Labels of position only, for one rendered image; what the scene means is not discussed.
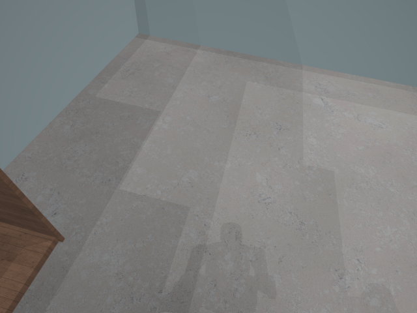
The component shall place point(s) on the wardrobe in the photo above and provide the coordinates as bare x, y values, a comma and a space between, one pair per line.
27, 239

